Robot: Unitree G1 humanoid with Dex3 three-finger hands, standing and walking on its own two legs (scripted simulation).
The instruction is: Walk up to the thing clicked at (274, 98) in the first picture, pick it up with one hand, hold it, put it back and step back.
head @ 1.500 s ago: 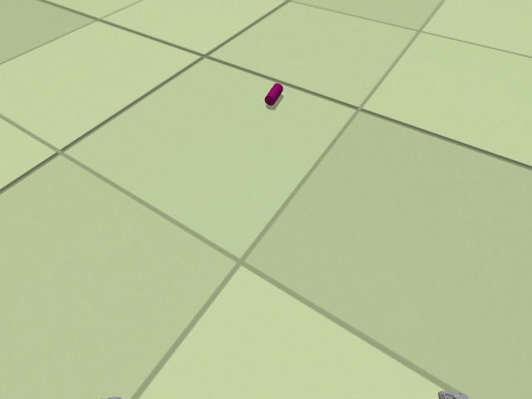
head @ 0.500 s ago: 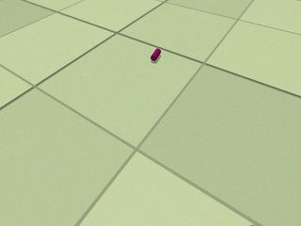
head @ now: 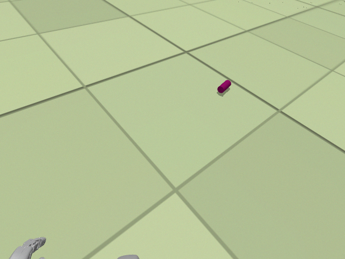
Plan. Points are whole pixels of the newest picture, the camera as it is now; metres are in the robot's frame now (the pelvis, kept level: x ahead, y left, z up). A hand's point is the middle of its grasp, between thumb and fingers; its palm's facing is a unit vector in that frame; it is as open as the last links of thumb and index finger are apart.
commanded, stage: walk up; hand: left
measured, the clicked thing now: (224, 86) +1.74 -0.58 -0.71
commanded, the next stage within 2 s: none
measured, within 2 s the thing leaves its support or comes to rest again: neither
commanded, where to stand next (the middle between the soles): +1.66 -1.03 m, yaw +51 degrees
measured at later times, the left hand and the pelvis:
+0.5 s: hand (116, 205) +0.27 +0.16 -0.10, palm faces +0.31 -0.87 -0.38, open 7.4 cm; pelvis +0.27 -0.14 +0.01, yaw +17 degrees
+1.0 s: hand (157, 149) +0.50 +0.06 -0.15, palm faces +0.38 -0.89 -0.25, open 7.4 cm; pelvis +0.53 -0.22 +0.00, yaw +28 degrees
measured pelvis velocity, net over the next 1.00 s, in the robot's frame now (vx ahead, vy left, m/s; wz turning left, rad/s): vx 0.53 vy -0.22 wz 0.49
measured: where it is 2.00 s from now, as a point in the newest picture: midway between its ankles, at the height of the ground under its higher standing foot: (222, 148)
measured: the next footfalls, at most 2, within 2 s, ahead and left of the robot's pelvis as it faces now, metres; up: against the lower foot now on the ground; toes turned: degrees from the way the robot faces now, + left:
right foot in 0.38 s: +0.37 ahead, -0.24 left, +0.00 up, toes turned +10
left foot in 0.78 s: +0.53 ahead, -0.05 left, +0.00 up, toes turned +31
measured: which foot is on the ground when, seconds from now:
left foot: down 0.00-0.40, up 0.42-0.76, down 0.78-1.00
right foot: up 0.00-0.36, down 0.38-0.80, up 0.82-1.00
